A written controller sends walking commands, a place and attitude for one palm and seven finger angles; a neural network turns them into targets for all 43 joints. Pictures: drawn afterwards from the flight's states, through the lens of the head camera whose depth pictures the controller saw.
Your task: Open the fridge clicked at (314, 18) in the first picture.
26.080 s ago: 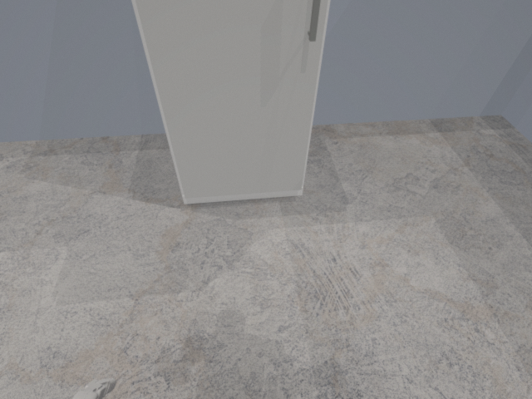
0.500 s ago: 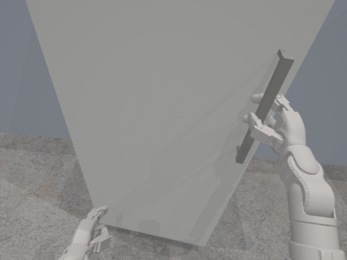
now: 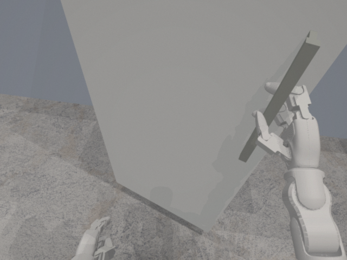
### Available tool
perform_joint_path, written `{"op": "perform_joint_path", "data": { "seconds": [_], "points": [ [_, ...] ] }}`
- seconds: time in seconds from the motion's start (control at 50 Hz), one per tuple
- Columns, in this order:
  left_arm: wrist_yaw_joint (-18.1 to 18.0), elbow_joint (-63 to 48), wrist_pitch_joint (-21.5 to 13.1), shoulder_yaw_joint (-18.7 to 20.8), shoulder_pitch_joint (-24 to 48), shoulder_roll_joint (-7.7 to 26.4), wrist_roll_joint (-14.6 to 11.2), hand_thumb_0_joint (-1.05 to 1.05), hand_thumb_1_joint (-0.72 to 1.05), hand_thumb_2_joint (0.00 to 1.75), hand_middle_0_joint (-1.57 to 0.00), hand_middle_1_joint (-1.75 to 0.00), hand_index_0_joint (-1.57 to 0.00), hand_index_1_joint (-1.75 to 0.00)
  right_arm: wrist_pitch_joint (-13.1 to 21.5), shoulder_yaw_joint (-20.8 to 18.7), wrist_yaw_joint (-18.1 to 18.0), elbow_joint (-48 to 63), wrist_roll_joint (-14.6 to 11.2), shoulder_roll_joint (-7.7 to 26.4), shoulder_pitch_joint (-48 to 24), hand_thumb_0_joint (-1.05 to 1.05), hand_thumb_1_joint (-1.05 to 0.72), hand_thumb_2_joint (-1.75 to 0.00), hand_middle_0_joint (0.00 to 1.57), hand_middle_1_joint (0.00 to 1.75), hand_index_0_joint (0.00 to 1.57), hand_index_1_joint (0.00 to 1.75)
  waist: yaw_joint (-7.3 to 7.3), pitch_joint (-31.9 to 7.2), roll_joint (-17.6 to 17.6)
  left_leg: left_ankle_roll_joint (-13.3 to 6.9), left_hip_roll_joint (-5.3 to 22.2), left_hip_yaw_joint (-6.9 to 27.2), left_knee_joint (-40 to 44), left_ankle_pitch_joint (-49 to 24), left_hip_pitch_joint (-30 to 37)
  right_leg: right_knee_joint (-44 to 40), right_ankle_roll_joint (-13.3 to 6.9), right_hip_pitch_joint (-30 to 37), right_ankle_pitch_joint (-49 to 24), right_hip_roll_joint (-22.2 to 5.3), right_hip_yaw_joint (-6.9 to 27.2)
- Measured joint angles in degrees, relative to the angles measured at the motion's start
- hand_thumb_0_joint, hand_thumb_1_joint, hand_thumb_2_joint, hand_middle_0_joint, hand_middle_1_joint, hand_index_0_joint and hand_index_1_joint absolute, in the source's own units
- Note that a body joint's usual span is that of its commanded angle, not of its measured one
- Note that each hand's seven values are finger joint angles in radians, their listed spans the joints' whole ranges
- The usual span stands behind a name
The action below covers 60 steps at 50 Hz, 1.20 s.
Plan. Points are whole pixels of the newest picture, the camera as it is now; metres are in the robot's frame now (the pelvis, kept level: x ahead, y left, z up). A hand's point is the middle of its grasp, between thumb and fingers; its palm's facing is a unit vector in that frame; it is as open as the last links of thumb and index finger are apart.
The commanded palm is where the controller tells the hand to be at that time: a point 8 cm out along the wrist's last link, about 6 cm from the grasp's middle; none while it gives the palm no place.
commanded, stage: walk backward, drawing the door open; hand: right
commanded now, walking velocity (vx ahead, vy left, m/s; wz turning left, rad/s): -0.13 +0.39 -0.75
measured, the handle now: (270, 110) +0.37 -0.12 +0.21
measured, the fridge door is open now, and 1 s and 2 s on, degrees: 21 41 70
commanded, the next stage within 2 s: stop walking and hold the door back in 1.74 s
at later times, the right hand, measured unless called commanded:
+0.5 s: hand (236, 167) +0.24 -0.05 +0.19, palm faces +0.25 +0.93 -0.26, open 7.7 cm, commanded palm +0.20 -0.09 +0.20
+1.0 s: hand (184, 193) +0.19 +0.03 +0.19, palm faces +0.69 +0.70 -0.18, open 7.2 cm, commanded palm +0.13 +0.01 +0.19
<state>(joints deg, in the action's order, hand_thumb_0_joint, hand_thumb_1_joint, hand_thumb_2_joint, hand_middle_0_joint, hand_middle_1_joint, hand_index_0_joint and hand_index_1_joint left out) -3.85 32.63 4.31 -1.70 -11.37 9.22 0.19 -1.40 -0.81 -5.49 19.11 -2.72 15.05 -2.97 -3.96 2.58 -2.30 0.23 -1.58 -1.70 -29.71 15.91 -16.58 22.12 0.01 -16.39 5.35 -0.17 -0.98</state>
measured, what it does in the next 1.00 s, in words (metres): steps to the left, turning right: right foot, then left foot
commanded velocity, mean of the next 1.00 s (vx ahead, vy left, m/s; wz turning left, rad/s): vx -0.12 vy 0.37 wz -0.70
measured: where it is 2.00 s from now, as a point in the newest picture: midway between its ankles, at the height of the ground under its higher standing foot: (56, 243)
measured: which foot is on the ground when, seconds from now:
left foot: down 0.00-0.34, up 0.36-0.56, down 0.58-0.86, up 0.88-1.00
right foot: down 0.00-0.10, up 0.12-0.34, down 0.36-0.60, up 0.62-0.84, down 0.86-1.00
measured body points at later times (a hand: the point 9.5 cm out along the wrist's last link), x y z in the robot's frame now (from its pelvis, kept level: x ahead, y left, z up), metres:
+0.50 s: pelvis -0.04 +0.14 -0.01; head +0.06 +0.12 +0.43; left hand +0.20 +0.28 -0.13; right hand +0.22 -0.10 +0.20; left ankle +0.06 +0.25 -0.68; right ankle -0.11 -0.04 -0.74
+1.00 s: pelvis +0.04 +0.35 +0.00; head +0.10 +0.25 +0.43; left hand +0.32 +0.36 -0.10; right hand +0.15 -0.01 +0.20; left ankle +0.15 +0.41 -0.66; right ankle -0.06 +0.24 -0.74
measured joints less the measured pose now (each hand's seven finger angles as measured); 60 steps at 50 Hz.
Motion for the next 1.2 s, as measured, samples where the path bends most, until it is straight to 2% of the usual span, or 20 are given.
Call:
{"op": "perform_joint_path", "data": {
  "seconds": [0.06, 0.12, 0.24, 0.32, 0.34, 0.38, 0.44, 0.48, 0.58, 0.62, 0.66, 0.72, 0.82, 0.86, 0.9, 1.0, 1.08, 1.14, 1.16, 1.2],
  "points": [
    [0.18, 1.45, -1.11, 0.23, 0.22, -0.59, -0.01, 0.02, 0.91, 0.90, -0.20, -0.30, -0.20, -0.30, -0.04, -0.09, 0.11, 0.92, 0.05, -0.43, -1.23, -0.06, -0.70, -0.76, 0.37, 1.36, 0.11, 1.10, 0.10, 1.66, -0.62, -1.09, -1.22, -0.53, 0.55, -1.96, -0.85, -0.19, 0.66, -1.66, -1.69, -0.08, 2.44],
    [0.26, 3.23, -2.34, 0.81, 1.25, -1.07, -0.40, 0.02, 0.91, 0.90, -0.21, -0.30, -0.20, -0.30, -0.22, -0.21, 0.27, 2.50, 0.21, -0.76, -1.62, -0.07, -0.69, -0.77, 0.38, 1.36, 0.11, 1.10, 0.73, 3.07, -0.73, -5.00, -1.66, -2.58, 2.68, -6.93, -0.87, 3.92, 0.39, -4.45, 3.67, -0.73, 3.34],
    [-0.70, 3.86, -5.65, 2.37, 0.76, -0.41, 0.56, 0.02, 0.91, 0.90, -0.21, -0.30, -0.20, -0.30, -0.59, 2.00, 1.78, 5.07, 2.44, -2.16, -1.93, -0.07, -0.69, -0.77, 0.38, 1.35, 0.11, 1.08, 0.50, 2.98, 1.19, -7.71, 0.18, -7.91, 3.53, -6.93, -2.12, 31.04, 0.42, -9.54, 17.64, -0.72, -0.81],
    [-1.51, 2.27, -8.45, 2.66, 0.43, 0.27, 0.85, 0.02, 0.91, 0.90, -0.20, -0.30, -0.20, -0.30, -1.00, 3.88, 2.87, 6.88, 3.32, -1.95, -3.30, -0.08, -0.69, -0.77, 0.39, 1.33, 0.10, 1.05, 0.30, 3.34, 2.07, -8.61, 1.23, -12.28, 2.72, -6.42, -3.59, 20.88, 0.11, -2.10, 18.49, -2.10, -4.60],
    [-1.50, 1.50, -9.36, 2.58, 0.48, 0.64, 0.69, 0.02, 0.91, 0.90, -0.20, -0.30, -0.20, -0.30, -1.25, 4.00, 2.79, 7.64, 3.41, -1.74, -3.70, -0.08, -0.69, -0.77, 0.39, 1.33, 0.10, 1.04, 0.64, 3.30, 1.92, -7.07, 1.35, -12.79, 0.11, -5.53, -5.46, 13.47, -0.43, 1.28, 15.43, -2.41, -5.17],
    [-1.29, 0.57, -10.79, 3.27, 1.45, 0.43, 1.47, 0.02, 0.91, 0.90, -0.20, -0.30, -0.20, -0.30, -0.13, 3.45, 2.63, 7.46, 3.23, -0.98, -5.34, -0.10, -0.69, -0.78, 0.41, 1.34, 0.08, 1.01, 0.38, 4.66, 1.92, -0.39, 1.28, -8.47, -16.29, 1.64, -12.18, 8.33, 1.57, 2.90, 12.31, -2.31, -3.00],
    [0.24, 1.91, -10.53, 3.26, 2.92, -0.26, 2.19, 0.02, 0.91, 0.90, -0.20, -0.30, -0.19, -0.30, 2.77, 2.47, 4.58, 5.10, 2.79, -1.01, -7.03, -0.10, -0.68, -0.80, 0.42, 1.34, 0.06, 1.03, 0.15, 7.69, 1.00, 1.08, 0.07, -1.13, -34.03, 8.35, -17.16, 7.77, 3.64, 2.71, 11.44, -3.61, 2.16],
    [1.11, 2.75, -10.81, 3.29, 3.59, -0.36, 1.74, 0.02, 0.91, 0.90, -0.20, -0.30, -0.20, -0.30, 3.75, 2.24, 5.77, 4.77, 2.50, -1.14, -8.08, -0.11, -0.66, -0.82, 0.43, 1.34, 0.06, 1.05, 1.38, 8.88, -0.23, 1.48, 0.95, 1.59, -31.18, 8.14, -17.03, 6.63, 4.51, 1.95, 10.09, -5.86, 5.40],
    [2.61, 2.63, -11.11, 3.27, 3.87, -1.50, -0.50, 0.02, 0.91, 0.90, -0.21, -0.30, -0.20, -0.30, 4.29, 0.14, 4.86, 5.46, 1.98, -0.80, -9.93, -0.13, -0.63, -0.86, 0.50, 1.37, 0.07, 1.11, 5.20, 10.18, 0.68, 3.54, 4.79, 4.19, -5.49, -0.95, -4.13, 7.97, 8.68, 0.55, 10.44, -9.56, 10.58],
    [2.83, 2.81, -10.21, 3.40, 6.08, -0.30, -1.45, 0.02, 0.90, 0.90, -0.21, -0.30, -0.20, -0.30, 5.47, -2.24, 3.53, 5.05, 1.75, -2.20, -9.70, -0.12, -0.64, -0.87, 0.53, 1.38, 0.07, 1.14, 4.34, 12.07, -2.13, 2.74, 2.61, 0.73, -4.22, -1.76, -2.18, 12.57, 5.75, -1.37, 12.67, -11.38, 13.01],
    [2.20, 3.31, -9.32, 3.95, 8.13, 1.02, -1.81, 0.02, 0.91, 0.90, -0.21, -0.30, -0.20, -0.30, 5.64, -3.64, 2.76, 5.04, 0.91, -2.62, -9.02, -0.11, -0.65, -0.86, 0.54, 1.38, 0.08, 1.17, 2.46, 12.78, -2.27, 1.14, 3.64, -2.03, -4.96, -1.17, -2.34, 25.70, 2.02, -6.25, 21.86, -7.53, 11.00],
    [0.59, 2.82, -8.65, 4.58, 9.65, 2.19, -1.10, 0.02, 0.91, 0.90, -0.21, -0.30, -0.20, -0.30, 5.27, -4.27, 2.11, 6.49, 0.49, -2.50, -7.10, -0.10, -0.65, -0.85, 0.53, 1.39, 0.09, 1.20, 1.83, 12.62, -0.13, -0.84, 5.42, -4.07, -4.19, -1.51, -2.59, 41.54, 1.21, -9.96, 27.57, -2.18, 3.70],
    [-0.68, 0.31, -8.09, 4.63, 9.23, 2.98, -0.22, 0.02, 0.91, 0.90, -0.20, -0.30, -0.19, -0.30, 4.66, -2.13, 1.66, 9.35, 0.93, -2.35, -6.13, -0.09, -0.65, -0.84, 0.51, 1.40, 0.13, 1.22, 0.69, 10.29, 1.64, -3.04, 5.75, -10.75, -3.08, -1.99, -4.10, 23.80, 1.10, -4.52, 22.00, -0.32, -5.52],
    [-0.88, -0.93, -8.40, 4.71, 8.59, 2.93, -0.26, 0.02, 0.91, 0.90, -0.20, -0.30, -0.19, -0.30, 3.39, -0.96, 1.35, 10.49, 1.52, -1.54, -7.17, -0.10, -0.66, -0.83, 0.52, 1.40, 0.13, 1.19, 1.41, 9.10, 2.08, -3.26, 5.42, -12.09, -7.93, -0.26, -7.26, 12.65, -0.90, -0.38, 14.34, -0.43, -6.29],
    [-0.60, -0.63, -8.78, 4.93, 9.04, 1.43, 0.11, 0.02, 0.91, 0.90, -0.20, -0.30, -0.19, -0.30, 4.28, -0.62, 1.50, 9.58, 1.83, -0.68, -8.64, -0.11, -0.66, -0.82, 0.53, 1.40, 0.12, 1.16, 2.73, 11.19, 4.20, -0.91, 4.32, -6.82, -18.35, 6.57, -10.75, 12.69, -2.11, 0.26, 13.95, -0.14, -5.35],
    [1.20, 1.39, -9.35, 2.67, 8.36, -1.59, 0.61, 0.01, 0.91, 0.90, -0.20, -0.30, -0.19, -0.30, 5.58, -1.73, 2.91, 7.93, 1.74, 0.66, -7.64, -0.10, -0.66, -0.82, 0.54, 1.40, 0.14, 1.19, 3.87, 12.69, 2.81, 1.79, 1.02, -0.81, -31.12, 6.68, -16.24, 6.73, 1.81, 2.21, 9.60, -4.88, 1.83],
    [1.77, 2.57, -9.58, 2.20, 6.78, -2.50, -0.02, 0.01, 0.91, 0.90, -0.21, -0.30, -0.20, -0.30, 4.94, -3.75, 2.88, 6.86, 0.47, 0.39, -6.28, -0.08, -0.66, -0.83, 0.51, 1.40, 0.17, 1.23, 6.32, 11.50, 0.76, 3.03, 3.10, 1.82, -20.83, 2.74, -12.64, 4.40, 5.48, 2.64, 7.79, -8.76, 5.55],
    [1.77, 2.56, -9.50, 1.87, 5.61, -2.77, -0.78, 0.01, 0.90, 0.90, -0.21, -0.30, -0.20, -0.30, 4.61, -7.07, 1.95, 5.39, -0.80, 1.38, -5.21, -0.07, -0.66, -0.84, 0.49, 1.40, 0.18, 1.25, 6.80, 9.90, -0.45, 4.13, 3.94, 1.92, -8.98, 1.72, -5.22, 6.63, 7.45, 1.22, 8.81, -10.53, 8.83],
    [1.75, 2.37, -9.41, 1.67, 5.22, -2.86, -1.09, 0.01, 0.90, 0.90, -0.21, -0.30, -0.20, -0.30, 4.36, -8.51, 1.50, 4.90, -1.18, 2.14, -4.93, -0.08, -0.66, -0.84, 0.48, 1.40, 0.18, 1.25, 6.85, 9.09, -0.31, 4.43, 4.28, 1.41, -4.25, -0.41, -2.15, 8.41, 7.61, 0.17, 9.75, -10.62, 9.84],
    [1.74, 2.80, -8.87, 1.35, 6.41, -1.75, -1.57, 0.02, 0.90, 0.90, -0.21, -0.30, -0.20, -0.30, 4.33, -12.13, 0.37, 4.43, -1.40, 2.21, -3.87, -0.09, -0.66, -0.84, 0.48, 1.40, 0.17, 1.26, 6.02, 8.59, -1.19, 3.52, 3.98, -0.39, -2.60, -3.10, -0.81, 17.51, 4.63, -3.86, 16.72, -10.12, 11.88]
  ]
}}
